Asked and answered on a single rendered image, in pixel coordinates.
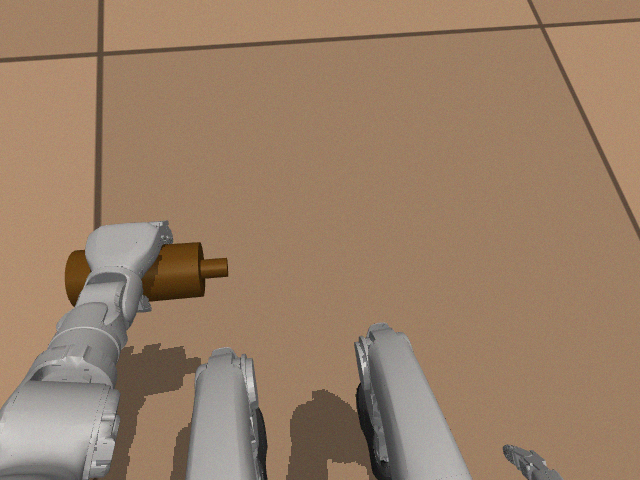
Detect right robot hand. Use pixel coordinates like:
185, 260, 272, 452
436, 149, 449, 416
503, 445, 564, 480

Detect right robot foot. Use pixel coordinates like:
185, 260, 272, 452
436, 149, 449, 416
356, 382, 392, 480

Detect left robot arm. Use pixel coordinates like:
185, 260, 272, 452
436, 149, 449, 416
0, 266, 143, 480

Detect left robot hand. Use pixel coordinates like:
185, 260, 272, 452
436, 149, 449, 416
85, 220, 173, 313

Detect bottle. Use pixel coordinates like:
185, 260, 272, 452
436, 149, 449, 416
65, 242, 228, 307

